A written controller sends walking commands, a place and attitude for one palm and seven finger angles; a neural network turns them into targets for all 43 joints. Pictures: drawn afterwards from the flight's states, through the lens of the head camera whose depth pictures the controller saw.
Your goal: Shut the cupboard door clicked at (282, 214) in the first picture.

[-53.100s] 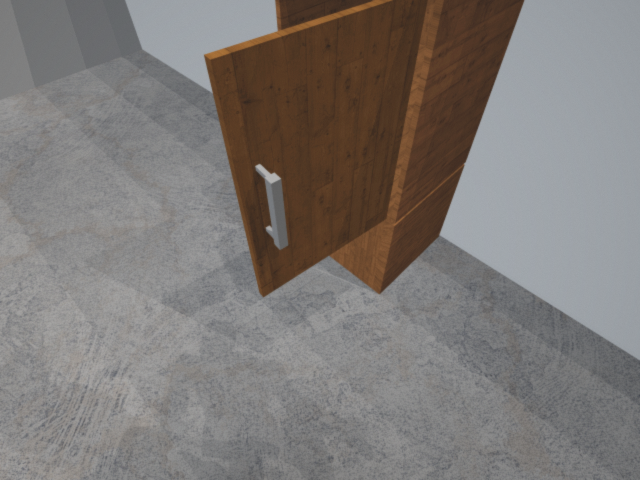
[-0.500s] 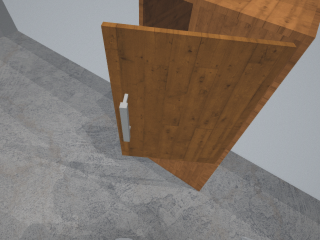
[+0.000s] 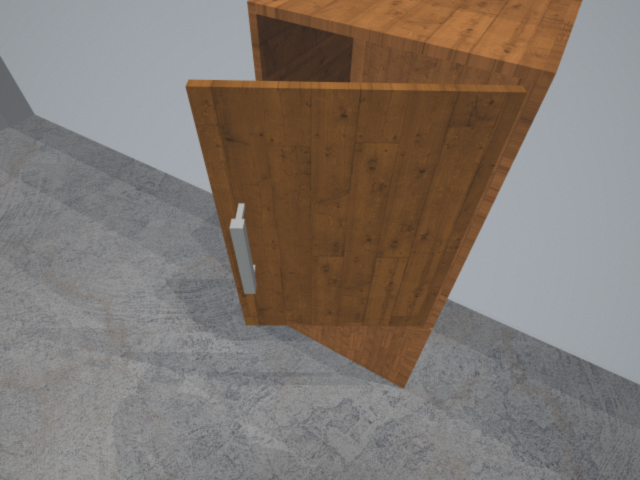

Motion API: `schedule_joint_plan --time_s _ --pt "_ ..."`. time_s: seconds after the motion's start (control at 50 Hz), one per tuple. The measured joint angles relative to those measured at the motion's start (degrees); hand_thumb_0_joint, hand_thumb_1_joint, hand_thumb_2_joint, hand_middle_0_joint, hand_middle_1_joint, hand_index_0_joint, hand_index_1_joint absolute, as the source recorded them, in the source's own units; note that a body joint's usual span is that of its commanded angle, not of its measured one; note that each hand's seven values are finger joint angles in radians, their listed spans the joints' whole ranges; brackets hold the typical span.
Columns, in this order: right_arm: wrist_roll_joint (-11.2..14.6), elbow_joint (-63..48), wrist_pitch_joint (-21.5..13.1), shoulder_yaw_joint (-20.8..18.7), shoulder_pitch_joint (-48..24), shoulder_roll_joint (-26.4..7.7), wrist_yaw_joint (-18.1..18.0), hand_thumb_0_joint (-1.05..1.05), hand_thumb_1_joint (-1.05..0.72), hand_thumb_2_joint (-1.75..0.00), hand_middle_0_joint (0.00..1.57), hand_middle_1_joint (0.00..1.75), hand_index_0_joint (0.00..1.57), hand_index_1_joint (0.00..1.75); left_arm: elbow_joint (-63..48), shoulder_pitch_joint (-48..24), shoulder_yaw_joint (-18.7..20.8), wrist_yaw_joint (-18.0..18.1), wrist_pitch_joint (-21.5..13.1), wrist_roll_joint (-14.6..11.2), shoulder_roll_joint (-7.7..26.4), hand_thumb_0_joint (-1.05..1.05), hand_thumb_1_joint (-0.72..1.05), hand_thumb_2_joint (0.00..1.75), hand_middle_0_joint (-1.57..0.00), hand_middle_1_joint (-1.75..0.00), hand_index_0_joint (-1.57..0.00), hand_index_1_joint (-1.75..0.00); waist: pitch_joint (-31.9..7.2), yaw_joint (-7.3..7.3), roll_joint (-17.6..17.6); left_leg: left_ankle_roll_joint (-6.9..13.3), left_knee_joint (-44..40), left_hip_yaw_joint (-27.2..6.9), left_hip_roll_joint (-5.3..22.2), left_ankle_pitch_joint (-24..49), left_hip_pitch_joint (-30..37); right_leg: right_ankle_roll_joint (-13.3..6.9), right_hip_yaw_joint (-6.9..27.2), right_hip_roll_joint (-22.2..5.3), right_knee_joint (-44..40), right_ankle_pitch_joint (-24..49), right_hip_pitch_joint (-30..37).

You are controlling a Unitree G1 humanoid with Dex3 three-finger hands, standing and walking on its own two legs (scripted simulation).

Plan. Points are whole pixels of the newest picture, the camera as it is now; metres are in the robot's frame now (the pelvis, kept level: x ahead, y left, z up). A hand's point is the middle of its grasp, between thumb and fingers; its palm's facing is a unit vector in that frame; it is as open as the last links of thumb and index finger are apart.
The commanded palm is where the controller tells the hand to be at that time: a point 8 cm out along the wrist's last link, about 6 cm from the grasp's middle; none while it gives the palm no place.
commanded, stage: come to a stop and stand still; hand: left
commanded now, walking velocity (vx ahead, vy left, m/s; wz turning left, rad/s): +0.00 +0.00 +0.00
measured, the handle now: (246, 250) +0.48 +0.16 -0.04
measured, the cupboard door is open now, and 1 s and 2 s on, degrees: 30 30 30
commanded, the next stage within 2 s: look again from close up in 0.28 s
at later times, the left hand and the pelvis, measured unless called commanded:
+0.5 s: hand out of the picture -0.01 +0.15 -0.18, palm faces +0.02 -0.99 -0.17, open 7.4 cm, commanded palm none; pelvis +0.00 +0.00 -0.01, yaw +1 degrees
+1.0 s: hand out of the picture -0.03 +0.20 -0.19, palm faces +0.05 -0.98 -0.20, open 7.4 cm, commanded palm none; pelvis -0.02 +0.01 -0.01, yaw +2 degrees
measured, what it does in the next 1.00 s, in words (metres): stands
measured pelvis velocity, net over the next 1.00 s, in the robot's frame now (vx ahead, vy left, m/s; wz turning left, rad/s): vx -0.02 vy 0.01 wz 0.04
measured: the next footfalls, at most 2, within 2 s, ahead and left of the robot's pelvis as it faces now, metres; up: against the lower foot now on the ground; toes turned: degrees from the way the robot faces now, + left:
none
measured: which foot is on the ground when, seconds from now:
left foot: down 0.00-1.00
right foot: down 0.00-1.00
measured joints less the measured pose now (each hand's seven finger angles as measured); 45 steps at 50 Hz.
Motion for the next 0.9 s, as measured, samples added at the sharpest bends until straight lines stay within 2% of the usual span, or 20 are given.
schedule_joint_plan --time_s 0.2,0.38,0.48,0.58,0.72,0.9 --pt "-0.33 3.03 0.26 0.29 5.13 1.55 -0.49 0.00 -0.91 -0.89 0.20 0.30 0.20 0.30 0.73 -0.38 0.20 0.12 -0.21 -0.23 -0.09 0.01 0.92 0.90 -0.20 -0.30 -0.20 -0.30 0.14 -0.72 -1.43 -0.71 -0.69 -0.61 0.76 0.74 -0.21 -0.77 -0.52 0.84 -1.07 0.84 0.05" --pt "-0.22 3.03 -0.29 0.64 5.18 3.63 -0.63 0.00 -0.91 -0.89 0.20 0.30 0.20 0.30 1.07 -0.06 0.31 0.41 -0.48 -0.40 -0.61 0.00 0.91 0.90 -0.20 -0.30 -0.20 -0.30 0.71 -0.67 -1.11 -0.83 -0.35 -0.98 0.79 0.44 -0.34 -0.89 -0.88 0.90 -1.20 0.65 0.27" --pt "-0.42 -0.76 -1.77 1.12 3.36 2.82 -0.29 0.00 -0.91 -0.89 0.20 0.30 0.20 0.30 -0.50 0.97 -0.93 1.59 -3.07 -0.06 -1.37 0.00 0.91 0.90 -0.20 -0.30 -0.20 -0.30 1.20 -1.00 1.21 -0.46 5.81 -1.64 1.67 -2.31 -3.63 -0.58 -1.48 1.70 1.31 -0.17 -1.15" --pt "-0.55 -2.64 -1.42 0.55 2.36 0.98 -0.42 0.02 -0.93 -0.89 0.20 0.30 0.21 0.30 -2.14 1.56 -1.05 1.45 -2.33 0.04 -0.77 0.00 0.91 0.90 -0.20 -0.30 -0.20 -0.30 -0.43 -0.44 1.28 0.25 8.19 -1.76 0.68 -3.51 -3.83 -0.10 -1.75 0.71 4.75 -2.33 -1.57" --pt "-0.66 -5.41 -1.22 0.26 0.24 0.00 0.40 0.01 -0.92 -0.89 0.20 0.30 0.20 0.30 -4.44 2.20 -0.85 0.90 -1.67 0.36 1.35 0.00 0.91 0.90 -0.20 -0.30 -0.20 -0.30 -1.94 0.31 0.08 0.88 7.49 -1.42 -0.17 -2.48 -4.53 0.24 -1.53 -0.16 5.76 -2.22 -3.03" --pt "-0.50 -5.49 -1.50 0.64 -0.87 -0.75 0.81 0.00 -0.91 -0.89 0.20 0.30 0.20 0.30 -5.03 2.91 -0.66 0.45 -1.42 0.38 3.96 0.00 0.91 0.90 -0.20 -0.30 -0.20 -0.30 -2.04 1.06 -0.98 1.23 5.55 -1.59 -0.42 -0.84 -4.39 0.61 -1.72 -0.35 3.76 -0.56 -2.80"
